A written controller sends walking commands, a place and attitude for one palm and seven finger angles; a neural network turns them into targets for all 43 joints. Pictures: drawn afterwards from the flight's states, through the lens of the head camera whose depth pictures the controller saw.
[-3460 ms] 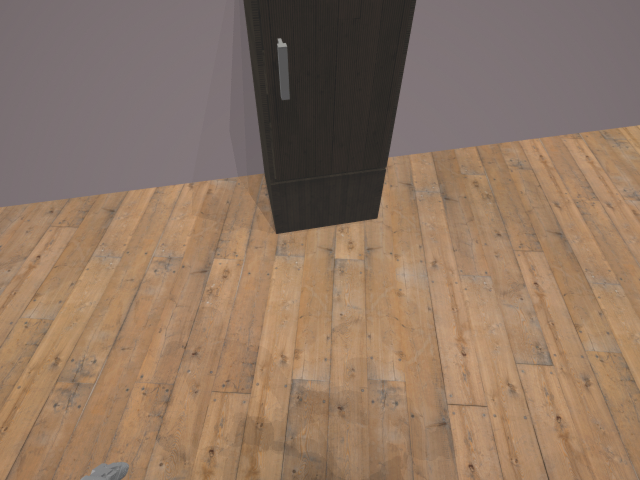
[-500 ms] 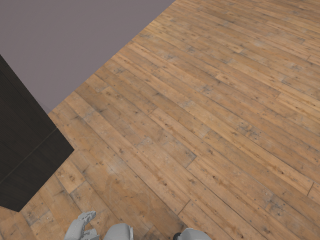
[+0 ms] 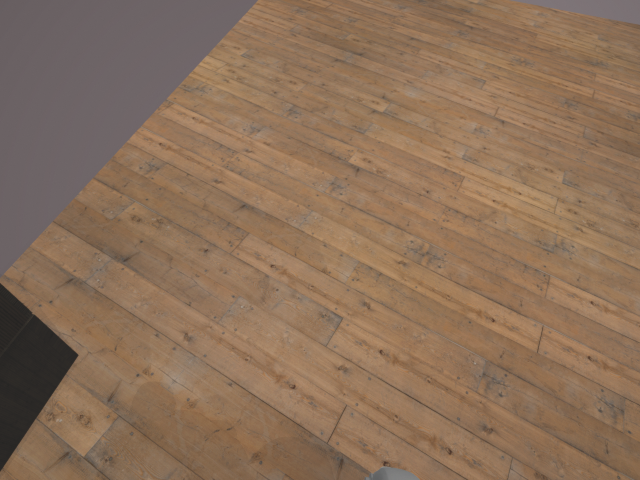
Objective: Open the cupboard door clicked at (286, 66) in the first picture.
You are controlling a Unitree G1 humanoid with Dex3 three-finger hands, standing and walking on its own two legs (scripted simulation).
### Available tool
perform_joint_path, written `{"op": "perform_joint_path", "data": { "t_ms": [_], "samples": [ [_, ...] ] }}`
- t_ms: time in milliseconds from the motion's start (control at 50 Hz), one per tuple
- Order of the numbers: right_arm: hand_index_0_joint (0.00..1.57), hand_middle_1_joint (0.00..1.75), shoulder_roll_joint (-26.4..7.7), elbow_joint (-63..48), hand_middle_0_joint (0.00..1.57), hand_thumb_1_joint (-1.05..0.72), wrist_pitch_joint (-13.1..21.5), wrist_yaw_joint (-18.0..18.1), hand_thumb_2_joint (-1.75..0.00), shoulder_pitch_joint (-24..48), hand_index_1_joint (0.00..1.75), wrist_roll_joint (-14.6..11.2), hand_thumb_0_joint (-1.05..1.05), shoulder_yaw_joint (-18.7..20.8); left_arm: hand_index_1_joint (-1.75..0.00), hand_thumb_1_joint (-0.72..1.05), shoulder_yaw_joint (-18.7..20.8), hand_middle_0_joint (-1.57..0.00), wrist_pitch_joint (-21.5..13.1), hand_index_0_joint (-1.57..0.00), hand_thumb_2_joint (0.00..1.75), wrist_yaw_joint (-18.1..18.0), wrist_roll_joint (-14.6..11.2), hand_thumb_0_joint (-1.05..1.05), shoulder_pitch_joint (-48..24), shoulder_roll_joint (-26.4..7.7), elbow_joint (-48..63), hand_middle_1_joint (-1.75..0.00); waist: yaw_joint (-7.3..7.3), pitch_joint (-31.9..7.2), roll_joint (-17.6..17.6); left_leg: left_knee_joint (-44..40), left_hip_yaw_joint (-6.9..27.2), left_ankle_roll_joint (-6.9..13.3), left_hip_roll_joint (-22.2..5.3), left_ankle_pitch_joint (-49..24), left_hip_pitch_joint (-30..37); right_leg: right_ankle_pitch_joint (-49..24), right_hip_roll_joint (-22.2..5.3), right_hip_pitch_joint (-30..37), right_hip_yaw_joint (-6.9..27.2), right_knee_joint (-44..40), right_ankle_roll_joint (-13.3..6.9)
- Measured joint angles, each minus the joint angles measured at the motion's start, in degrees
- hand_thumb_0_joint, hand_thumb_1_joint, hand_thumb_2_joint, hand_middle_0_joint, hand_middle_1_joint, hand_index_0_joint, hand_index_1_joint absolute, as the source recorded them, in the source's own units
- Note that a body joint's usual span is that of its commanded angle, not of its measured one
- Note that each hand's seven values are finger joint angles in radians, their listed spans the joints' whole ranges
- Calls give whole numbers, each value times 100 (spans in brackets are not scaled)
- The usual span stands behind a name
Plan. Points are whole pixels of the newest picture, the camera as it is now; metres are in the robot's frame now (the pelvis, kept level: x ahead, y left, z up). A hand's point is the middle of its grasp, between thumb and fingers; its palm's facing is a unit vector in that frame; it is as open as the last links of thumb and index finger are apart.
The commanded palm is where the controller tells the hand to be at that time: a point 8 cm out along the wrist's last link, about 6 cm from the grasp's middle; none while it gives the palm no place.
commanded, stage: walk to a spot facing it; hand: left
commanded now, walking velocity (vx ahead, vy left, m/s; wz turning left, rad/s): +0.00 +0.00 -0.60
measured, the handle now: out of the picture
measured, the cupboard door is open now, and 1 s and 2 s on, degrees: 0 0 0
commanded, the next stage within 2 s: turn to face it in 0.90 s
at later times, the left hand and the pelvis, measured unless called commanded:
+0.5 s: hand (228, 471) +0.15 +0.13 -0.16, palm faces -0.23 -0.95 -0.21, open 7.4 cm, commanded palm none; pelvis +0.04 -0.04 +0.00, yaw -16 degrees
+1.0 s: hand (283, 343) +0.35 +0.08 -0.17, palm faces -0.53 -0.82 -0.20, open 7.4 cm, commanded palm none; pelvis +0.16 -0.04 +0.00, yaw -35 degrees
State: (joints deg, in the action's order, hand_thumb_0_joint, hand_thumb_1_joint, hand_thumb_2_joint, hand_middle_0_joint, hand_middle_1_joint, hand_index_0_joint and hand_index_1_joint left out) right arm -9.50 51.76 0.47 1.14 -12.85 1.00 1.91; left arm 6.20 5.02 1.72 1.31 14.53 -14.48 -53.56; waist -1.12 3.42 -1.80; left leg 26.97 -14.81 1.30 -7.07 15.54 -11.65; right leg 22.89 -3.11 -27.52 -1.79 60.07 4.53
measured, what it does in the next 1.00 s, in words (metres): walks ahead, turning right: right foot, then left foot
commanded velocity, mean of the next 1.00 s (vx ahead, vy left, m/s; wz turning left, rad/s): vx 0.13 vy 0.00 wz -0.53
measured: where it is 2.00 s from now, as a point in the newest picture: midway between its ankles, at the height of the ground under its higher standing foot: outside the picture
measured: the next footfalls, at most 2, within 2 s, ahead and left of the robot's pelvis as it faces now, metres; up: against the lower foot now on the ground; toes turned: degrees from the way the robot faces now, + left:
right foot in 0.18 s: +0.03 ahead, -0.14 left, +0.00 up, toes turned -14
left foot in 0.64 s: +0.22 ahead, +0.06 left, +0.00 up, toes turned -14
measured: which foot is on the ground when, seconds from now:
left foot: down 0.00-0.18, up 0.20-0.62, down 0.64-1.00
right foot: up 0.00-0.16, down 0.18-0.64, up 0.66-1.00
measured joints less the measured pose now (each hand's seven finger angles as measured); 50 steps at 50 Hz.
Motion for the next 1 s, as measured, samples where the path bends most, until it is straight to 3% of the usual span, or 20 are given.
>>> {"op": "perform_joint_path", "data": {
  "t_ms": [120, 180, 200, 240, 280, 320, 420, 500, 580, 640, 700, 780, 880, 1000],
  "samples": [
    [21, 30, -126, 201, 21, -90, -55, -57, -90, -121, 30, 25, 0, 123, -30, 91, -95, -20, -44, -19, 90, -1, -2, 1, -340, 140, 7, -30, 187, 158, 134, 367, -446, -146, -258, 243, -33, 204, -7, 539, -277, -1325, -153],
    [20, 30, -260, 269, 21, -90, -98, -93, -90, -272, 30, 9, 0, 193, -30, 91, -162, -20, -185, -20, 90, -9, 0, 1, -507, 187, 145, -30, 247, 146, 243, 893, -608, -294, -449, 523, -185, -416, 91, 1034, -423, -2489, -347],
    [20, 30, -327, 296, 21, -90, -137, -104, -90, -312, 30, -8, 0, 208, -30, 91, -180, -20, -274, -20, 90, -31, 13, 1, -572, 214, 167, -30, 248, 147, 329, 1329, -475, -364, -525, 795, -354, -509, 160, 1046, -431, -2550, -494],
    [20, 30, -436, 374, 21, -90, -289, -80, -90, -321, 30, -13, 1, 206, -30, 91, -239, -20, -390, -20, 90, -82, -29, 1, -660, 277, 212, -30, 271, 157, 458, 2454, 232, -461, -388, 1450, -835, -374, 252, 1017, -422, -2375, -647],
    [20, 30, -472, 436, 20, -90, -387, -84, -90, -280, 30, 0, 1, 197, -30, 91, -255, -20, -451, -20, 90, -132, -54, 1, -620, 306, 253, -30, 230, 105, 443, 3308, 699, -509, -197, 1387, -1229, -371, 314, 1142, -316, -2525, -694],
    [20, 30, -485, 419, 20, -90, -379, -123, -90, -203, 30, 30, 1, 195, -30, 91, -279, -20, -494, -20, 90, -153, -57, 1, -520, 315, 237, -30, 218, 39, 417, 3590, 917, -575, -127, 977, -1499, -520, 381, 1325, -193, -2845, -681],
    [20, 30, -451, 226, 20, -91, -230, -189, -90, 14, 30, 49, 1, 178, -30, 91, -333, -20, -587, -20, 90, -113, -33, 1, -227, 312, 76, -30, 208, -110, 322, 3200, 1109, -671, -78, 350, -1820, -754, 483, 1661, 97, -3418, -710],
    [20, 30, -419, 114, 20, -90, -158, -222, -90, 189, 30, 34, 1, 152, -30, 91, -350, -21, -618, -20, 90, -86, -12, 1, 8, 320, -57, -30, 95, -162, 259, 2526, 1170, -657, 14, 243, -1783, -740, 532, 1852, 310, -3591, -662],
    [20, 30, -362, 6, 20, -90, -62, -223, -90, 338, 30, -2, 1, 103, -30, 91, -317, -21, -582, -20, 90, -81, 1, 1, 235, 279, -176, -30, -74, -164, 131, 1506, 1127, -579, 207, 286, -1404, -539, 523, 1957, 549, -3478, -541],
    [20, 30, -335, -115, 20, -90, 118, -173, -90, 359, 30, -3, 1, 29, -30, 91, -248, -21, -490, -20, 90, -73, -34, 1, 423, 216, -247, -30, -124, -191, 48, 516, 1002, -430, 319, -170, -872, -115, 548, 1811, 740, -2882, -474],
    [20, 30, -215, -162, 20, -90, 215, -123, -90, 359, 30, 40, 0, -62, -30, 91, -161, -21, -352, -20, 90, -48, -22, 1, 411, 119, -387, -30, -128, -130, -104, 825, 676, -43, 267, -70, -802, 577, 490, 1018, 543, -892, -499],
    [20, 30, -52, -44, 21, -90, 223, -40, -90, 103, 30, 23, 0, -131, -30, 91, -67, -20, -277, -20, 90, 47, 23, 1, 247, 42, -377, -30, -78, -89, -133, 289, 341, 11, 189, -76, -310, -12, 235, 129, 69, 512, -381],
    [20, 30, 33, 259, 21, -91, 180, 23, -90, -240, 30, -7, 0, -98, -30, 91, -31, -20, -221, -20, 90, 29, 11, 1, -57, 74, -168, -30, 8, -5, -36, -163, -16, -3, 106, -92, 113, -432, -16, -387, -129, 488, -189],
    [20, 30, -15, 533, 21, -91, 61, -23, -90, -526, 30, 21, 1, 33, -30, 92, -58, -20, -150, -19, 90, 0, 13, 1, -541, 169, 5, -29, 215, 147, 78, 0, -454, -139, -57, 245, 366, -451, -140, -187, -320, -862, -164]
  ]
}}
